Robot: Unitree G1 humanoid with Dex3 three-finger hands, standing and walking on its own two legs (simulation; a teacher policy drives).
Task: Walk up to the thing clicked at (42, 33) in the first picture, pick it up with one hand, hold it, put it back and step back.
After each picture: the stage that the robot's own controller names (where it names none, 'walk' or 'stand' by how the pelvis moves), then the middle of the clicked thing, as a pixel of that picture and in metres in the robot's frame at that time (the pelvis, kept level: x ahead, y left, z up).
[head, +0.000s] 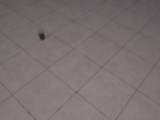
stand; (41, 34) +1.54 +0.44 -0.72
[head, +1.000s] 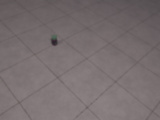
walk; (54, 40) +1.44 +0.20 -0.71
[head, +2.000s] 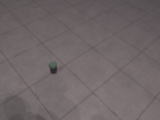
walk; (53, 67) +0.97 +0.17 -0.72
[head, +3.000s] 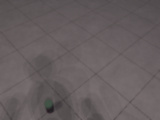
walk; (49, 106) +0.60 +0.22 -0.71
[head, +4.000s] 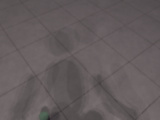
stand; (45, 118) +0.45 +0.26 -0.69
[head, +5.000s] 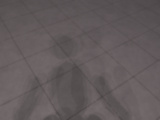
stand; out of the picture +0.43 +0.23 -0.72
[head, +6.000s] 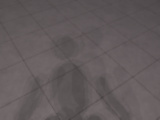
stand; out of the picture +0.43 +0.24 -0.73
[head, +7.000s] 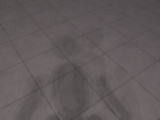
stand; out of the picture +0.42 +0.25 -0.73
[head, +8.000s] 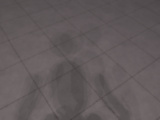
stand; out of the picture +0.40 +0.24 -0.73
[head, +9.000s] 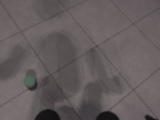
go down; (31, 83) +0.46 +0.26 -0.52
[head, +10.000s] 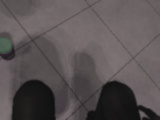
go down; (5, 49) +0.48 +0.31 -0.30
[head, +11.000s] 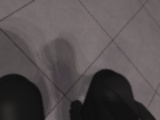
close in; out of the picture +0.46 +0.34 -0.24
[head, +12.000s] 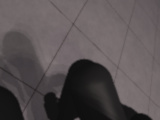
close in; out of the picture +0.44 +0.36 -0.22
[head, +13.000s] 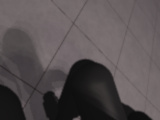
lift; out of the picture +0.43 +0.35 -0.23
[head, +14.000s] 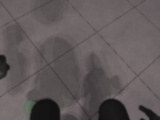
hold; (32, 106) +0.30 +0.23 -0.44
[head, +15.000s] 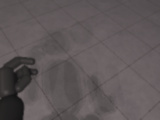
lift; out of the picture +0.36 +0.22 -0.70
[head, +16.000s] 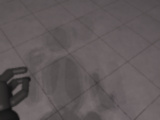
hold; out of the picture +0.37 +0.23 -0.69
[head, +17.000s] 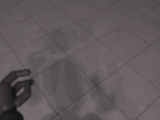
crouch; out of the picture +0.36 +0.24 -0.70
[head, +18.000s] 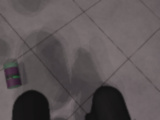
crouch; (12, 75) +0.42 +0.26 -0.39
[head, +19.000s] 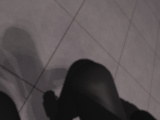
lower; out of the picture +0.38 +0.33 -0.25
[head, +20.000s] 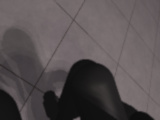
lower; out of the picture +0.37 +0.35 -0.25
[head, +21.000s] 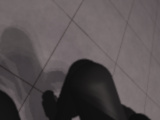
lower; out of the picture +0.37 +0.34 -0.25
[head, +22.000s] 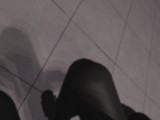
lower; out of the picture +0.38 +0.34 -0.25
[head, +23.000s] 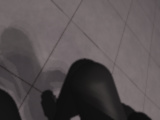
loosen; out of the picture +0.38 +0.33 -0.25
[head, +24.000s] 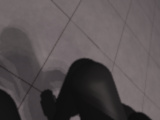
withdraw; out of the picture +0.39 +0.31 -0.25
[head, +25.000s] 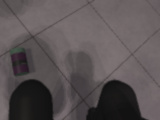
walk; (19, 62) +0.43 +0.24 -0.33
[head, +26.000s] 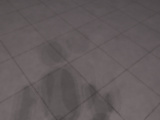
stand; out of the picture +0.36 +0.17 -0.68
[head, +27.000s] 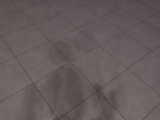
stand; out of the picture +0.38 +0.18 -0.69
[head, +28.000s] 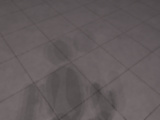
stand; out of the picture +0.38 +0.17 -0.69
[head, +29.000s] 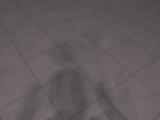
stand; out of the picture +0.39 +0.15 -0.75
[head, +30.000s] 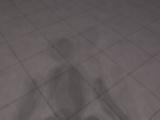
stand; out of the picture +0.37 +0.17 -0.75
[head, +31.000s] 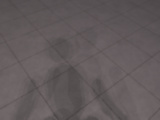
walk; out of the picture +0.37 +0.16 -0.75
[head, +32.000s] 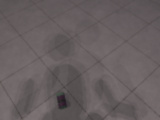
walk; (61, 100) +0.55 +0.17 -0.73
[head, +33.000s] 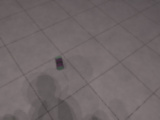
walk; (59, 63) +0.91 +0.13 -0.72
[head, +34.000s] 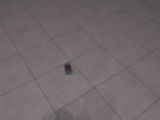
stand; (67, 68) +1.01 +0.13 -0.73
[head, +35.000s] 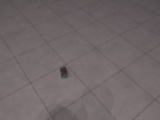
stand; (63, 71) +0.99 +0.15 -0.75
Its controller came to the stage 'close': yes
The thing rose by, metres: 0.25
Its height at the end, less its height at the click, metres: -0.02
